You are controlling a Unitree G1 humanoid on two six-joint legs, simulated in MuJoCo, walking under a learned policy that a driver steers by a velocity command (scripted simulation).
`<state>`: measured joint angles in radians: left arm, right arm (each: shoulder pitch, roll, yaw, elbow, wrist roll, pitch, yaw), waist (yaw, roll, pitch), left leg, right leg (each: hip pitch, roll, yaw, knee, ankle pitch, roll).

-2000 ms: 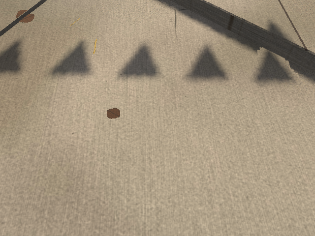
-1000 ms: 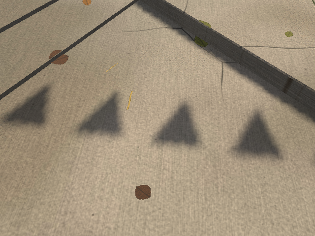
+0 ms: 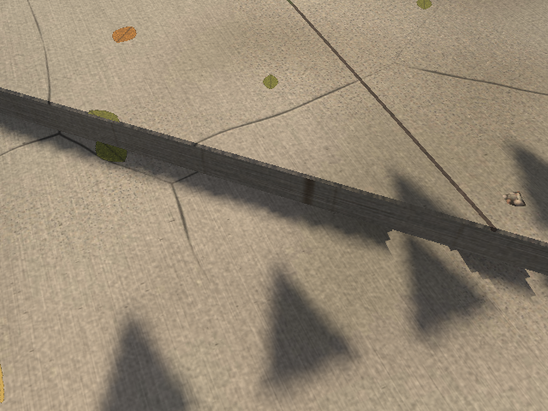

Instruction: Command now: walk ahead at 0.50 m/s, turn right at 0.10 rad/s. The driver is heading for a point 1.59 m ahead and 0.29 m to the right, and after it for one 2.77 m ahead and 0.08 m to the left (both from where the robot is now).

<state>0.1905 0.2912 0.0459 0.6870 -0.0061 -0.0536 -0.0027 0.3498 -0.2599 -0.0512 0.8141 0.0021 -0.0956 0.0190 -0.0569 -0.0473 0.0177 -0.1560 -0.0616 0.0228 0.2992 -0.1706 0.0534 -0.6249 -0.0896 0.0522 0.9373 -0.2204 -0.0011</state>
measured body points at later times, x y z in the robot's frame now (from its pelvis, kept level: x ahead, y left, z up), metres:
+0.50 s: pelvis +0.27 -0.07 +0.00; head +0.29 -0.09 +0.45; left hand +0.32 +0.21 -0.11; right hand +0.43 -0.34 -0.10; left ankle +0.37 +0.10 -0.68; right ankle +0.25 -0.16 -0.75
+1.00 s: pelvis +0.55 -0.01 +0.00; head +0.57 +0.00 +0.45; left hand +0.63 +0.25 -0.14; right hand +0.59 -0.29 -0.12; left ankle +0.55 +0.07 -0.75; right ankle +0.58 -0.16 -0.68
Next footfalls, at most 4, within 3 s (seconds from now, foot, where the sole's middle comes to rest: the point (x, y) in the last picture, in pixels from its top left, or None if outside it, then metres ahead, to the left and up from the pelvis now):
0.24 right None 0.30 -0.16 -0.78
0.76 left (239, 369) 0.59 0.07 -0.78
1.26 right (312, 281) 0.84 -0.14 -0.78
1.68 left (247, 248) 0.96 0.04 -0.78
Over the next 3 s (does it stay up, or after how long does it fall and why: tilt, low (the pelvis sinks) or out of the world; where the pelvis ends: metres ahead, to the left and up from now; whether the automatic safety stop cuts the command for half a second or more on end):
stays up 0.91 -0.10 0.00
